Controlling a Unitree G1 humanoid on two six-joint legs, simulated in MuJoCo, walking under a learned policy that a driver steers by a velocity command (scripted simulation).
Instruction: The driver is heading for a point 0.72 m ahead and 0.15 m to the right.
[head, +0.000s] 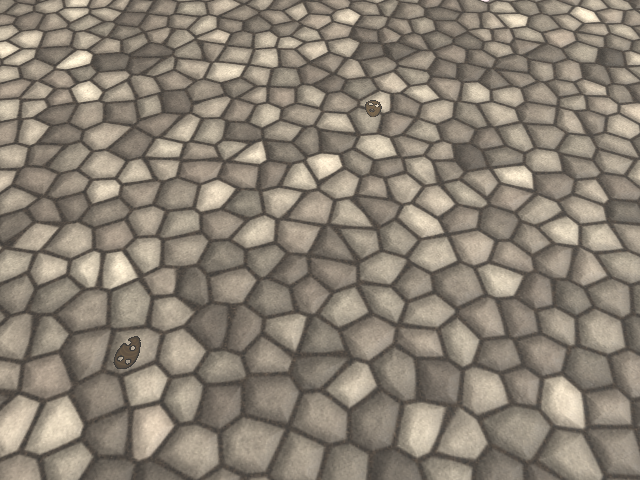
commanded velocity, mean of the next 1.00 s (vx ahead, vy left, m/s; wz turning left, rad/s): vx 0.49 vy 0.00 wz -0.43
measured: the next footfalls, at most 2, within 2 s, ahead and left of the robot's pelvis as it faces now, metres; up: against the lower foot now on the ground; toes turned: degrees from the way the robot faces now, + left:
right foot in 0.16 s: +0.23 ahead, -0.09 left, +0.00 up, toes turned -10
left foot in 0.68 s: +0.57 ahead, -0.01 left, +0.00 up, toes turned -24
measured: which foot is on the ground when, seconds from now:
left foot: down 0.00-0.16, up 0.18-0.66, down 0.68-1.00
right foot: up 0.00-0.14, down 0.16-0.68, up 0.70-1.00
